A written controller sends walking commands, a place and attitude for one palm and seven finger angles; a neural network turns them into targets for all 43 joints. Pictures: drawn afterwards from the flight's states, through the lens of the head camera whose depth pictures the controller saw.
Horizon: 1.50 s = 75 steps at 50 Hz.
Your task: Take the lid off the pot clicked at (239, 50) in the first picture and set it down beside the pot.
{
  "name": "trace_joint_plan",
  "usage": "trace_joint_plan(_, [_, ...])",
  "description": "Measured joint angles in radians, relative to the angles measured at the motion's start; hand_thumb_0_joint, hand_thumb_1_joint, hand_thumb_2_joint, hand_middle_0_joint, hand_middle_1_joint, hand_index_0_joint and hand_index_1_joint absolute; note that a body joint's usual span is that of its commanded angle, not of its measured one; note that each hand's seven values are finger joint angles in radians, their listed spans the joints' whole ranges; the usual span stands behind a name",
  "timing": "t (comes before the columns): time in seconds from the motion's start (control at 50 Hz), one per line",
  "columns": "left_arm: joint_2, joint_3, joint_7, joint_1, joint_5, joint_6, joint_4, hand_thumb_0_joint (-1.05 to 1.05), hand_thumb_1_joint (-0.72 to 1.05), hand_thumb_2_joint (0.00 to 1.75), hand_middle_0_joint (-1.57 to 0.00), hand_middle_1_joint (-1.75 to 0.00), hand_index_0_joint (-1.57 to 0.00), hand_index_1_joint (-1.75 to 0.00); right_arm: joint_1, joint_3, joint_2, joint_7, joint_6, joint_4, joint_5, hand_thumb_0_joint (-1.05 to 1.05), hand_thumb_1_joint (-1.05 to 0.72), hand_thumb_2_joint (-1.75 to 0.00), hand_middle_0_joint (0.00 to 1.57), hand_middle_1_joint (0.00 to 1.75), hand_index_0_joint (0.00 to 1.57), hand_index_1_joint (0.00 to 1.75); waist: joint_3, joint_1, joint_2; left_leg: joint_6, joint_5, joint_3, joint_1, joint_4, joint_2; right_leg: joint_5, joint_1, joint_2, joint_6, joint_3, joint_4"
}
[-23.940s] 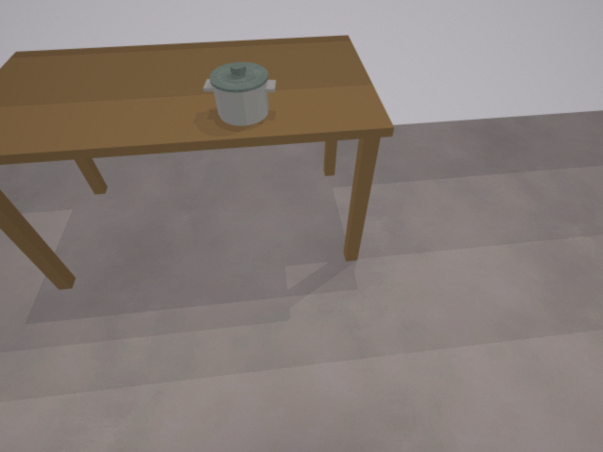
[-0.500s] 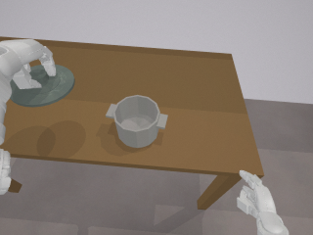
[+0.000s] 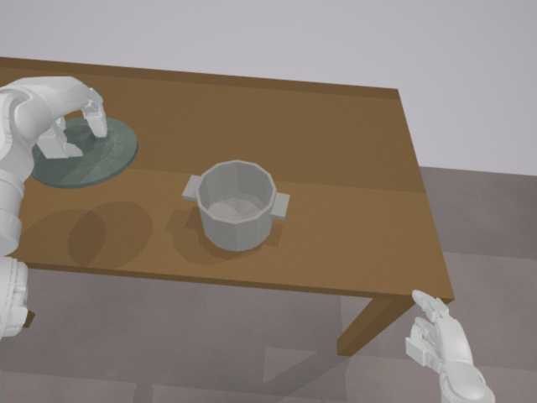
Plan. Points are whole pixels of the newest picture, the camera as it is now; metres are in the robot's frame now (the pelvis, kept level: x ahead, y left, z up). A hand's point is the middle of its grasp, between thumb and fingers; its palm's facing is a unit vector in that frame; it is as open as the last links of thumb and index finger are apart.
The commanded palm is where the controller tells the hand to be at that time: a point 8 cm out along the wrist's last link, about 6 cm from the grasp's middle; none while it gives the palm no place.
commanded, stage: lower the lid onto the table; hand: left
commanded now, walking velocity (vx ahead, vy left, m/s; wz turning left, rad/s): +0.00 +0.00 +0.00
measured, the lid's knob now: (78, 137) +0.46 +0.31 +0.12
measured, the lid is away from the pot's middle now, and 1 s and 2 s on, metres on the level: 0.23 0.24 0.23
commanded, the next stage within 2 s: none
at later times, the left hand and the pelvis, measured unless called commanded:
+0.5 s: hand (76, 151) +0.43 +0.31 +0.12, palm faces -0.41 -0.07 -0.91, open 7.2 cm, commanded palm +0.46 +0.31 +0.19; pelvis +0.01 -0.01 +0.00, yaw -1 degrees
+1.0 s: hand (80, 171) +0.42 +0.32 +0.08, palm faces -0.47 -0.06 -0.88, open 7.2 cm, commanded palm +0.48 +0.31 +0.15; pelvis +0.01 +0.00 -0.01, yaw -1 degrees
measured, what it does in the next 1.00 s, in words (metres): stands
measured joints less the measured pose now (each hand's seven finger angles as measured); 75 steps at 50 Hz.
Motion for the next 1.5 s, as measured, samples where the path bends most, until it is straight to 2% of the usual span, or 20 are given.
trace_joint_plan(0.18, [-0.012, 0.019, 0.02, 0.022, -0.004, -0.014, 0.021, -0.05, 0.3, 0.74, -0.8, -0.99, -0.67, -0.92, 0.002, 0.008, 0.003, -0.002, -0.007, -0.005, -0.002, 0.01, -0.9, -0.9, 0.21, 0.3, 0.23, 0.34, -0.006, -0.005, 0.003, -0.001, -0.006, 0.004, -0.006, 0.008, 0.004, -0.004, -0.009, 0.003, 0.007, 0.005, 0.008])
trace_joint_plan(0.34, [0.001, 0.035, 0.034, 0.047, 0.02, -0.023, 0.025, -0.05, 0.3, 0.74, -0.8, -0.99, -0.67, -0.92, 0.013, 0.008, 0.009, -0.002, -0.013, -0.018, -0.004, 0.01, -0.9, -0.9, 0.21, 0.3, 0.25, 0.35, -0.009, -0.009, 0.003, -0.006, -0.017, 0.005, -0.018, 0.02, 0.011, -0.011, -0.02, 0.009, 0.005, 0.006, 0.017])
trace_joint_plan(0.4, [-0.001, 0.041, 0.035, 0.059, 0.01, -0.029, 0.022, -0.05, 0.3, 0.74, -0.8, -0.99, -0.66, -0.92, 0.019, 0.004, 0.007, -0.001, -0.016, -0.023, -0.004, 0.01, -0.9, -0.9, 0.21, 0.3, 0.26, 0.36, -0.013, -0.007, 0.006, -0.006, -0.018, 0.005, -0.021, 0.022, 0.011, -0.012, -0.023, 0.009, 0.007, 0.006, 0.019])
trace_joint_plan(0.62, [-0.017, 0.041, 0.052, 0.075, 0.014, -0.048, 0.044, -0.05, 0.3, 0.74, -0.8, -0.99, -0.66, -0.92, 0.004, 0.009, 0.007, -0.001, -0.009, -0.021, -0.001, 0.01, -0.9, -0.9, 0.2, 0.3, 0.28, 0.37, -0.013, -0.009, 0.001, -0.009, -0.023, 0.005, -0.037, 0.037, 0.017, -0.017, -0.041, 0.015, 0.008, 0.008, 0.036])
trace_joint_plan(0.84, [-0.004, 0.045, 0.07, 0.085, 0.02, -0.061, 0.093, -0.05, 0.3, 0.74, -0.8, -0.99, -0.66, -0.92, 0.011, 0.023, 0.013, -0.017, -0.026, -0.014, 0.002, 0.01, -0.9, -0.9, 0.21, 0.3, 0.28, 0.36, -0.017, -0.013, -0.002, -0.011, -0.035, 0.008, -0.055, 0.058, 0.023, -0.025, -0.059, 0.021, 0.01, 0.011, 0.053])
trace_joint_plan(1.02, [-0.004, 0.047, 0.082, 0.107, 0.009, -0.09, 0.07, -0.05, 0.3, 0.74, -0.8, -0.99, -0.66, -0.92, 0.099, 0.023, 0.008, -0.03, 0.083, 0.179, 0.0, 0.0, -0.9, -0.9, 0.2, 0.3, 0.23, 0.32, 0.007, 0.003, 0.025, -0.005, -0.047, 0.004, -0.091, 0.081, 0.016, -0.039, -0.092, 0.014, 0.014, 0.007, 0.076])
trace_joint_plan(1.08, [0.008, 0.061, 0.088, 0.128, 0.005, -0.097, 0.067, -0.05, 0.3, 0.74, -0.8, -0.99, -0.66, -0.91, 0.146, 0.02, 0.017, -0.036, 0.097, 0.23, 0.001, 0.0, -0.9, -0.9, 0.2, 0.3, 0.22, 0.31, 0.014, -0.006, 0.036, -0.003, -0.052, 0.008, -0.099, 0.085, 0.015, -0.044, -0.104, 0.012, 0.019, 0.011, 0.083])
trace_joint_plan(1.2, [0.03, 0.12, 0.105, 0.153, -0.005, -0.115, 0.084, -0.05, 0.3, 0.74, -0.8, -0.99, -0.66, -0.91, 0.222, 0.006, 0.024, -0.039, 0.109, 0.282, -0.001, 0.01, -0.9, -0.9, 0.21, 0.3, 0.21, 0.31, 0.002, -0.047, 0.04, -0.002, -0.064, 0.019, -0.104, 0.086, 0.018, -0.052, -0.114, 0.014, 0.021, 0.022, 0.085])
trace_joint_plan(1.34, [0.058, 0.193, 0.142, 0.136, 0.033, -0.117, 0.15, -0.06, 0.31, 0.74, -0.8, -0.99, -0.66, -0.92, 0.229, -0.015, 0.003, -0.023, 0.132, 0.262, -0.003, 0.01, -0.9, -0.9, 0.21, 0.3, 0.2, 0.3, -0.008, -0.094, 0.032, -0.003, -0.077, 0.035, -0.129, 0.104, 0.028, -0.058, -0.146, 0.022, 0.019, 0.039, 0.102])
trace_joint_plan(1.4, [0.062, 0.211, 0.15, 0.153, 0.048, -0.123, 0.149, -0.06, 0.31, 0.74, -0.8, -0.99, -0.65, -0.92, 0.221, -0.026, -0.004, -0.015, 0.141, 0.239, -0.007, 0.0, -0.9, -0.9, 0.2, 0.3, 0.2, 0.3, -0.011, -0.1, 0.031, -0.003, -0.08, 0.039, -0.141, 0.111, 0.03, -0.06, -0.161, 0.024, 0.019, 0.044, 0.111])
trace_joint_plan(1.5, [0.05, 0.223, 0.144, 0.187, 0.053, -0.141, 0.133, -0.06, 0.31, 0.74, -0.8, -0.99, -0.65, -0.92, 0.201, -0.032, -0.005, -0.012, 0.151, 0.216, -0.013, 0.0, -0.9, -0.9, 0.2, 0.3, 0.2, 0.3, -0.018, -0.086, 0.031, -0.002, -0.083, 0.037, -0.152, 0.119, 0.03, -0.064, -0.171, 0.024, 0.02, 0.042, 0.118])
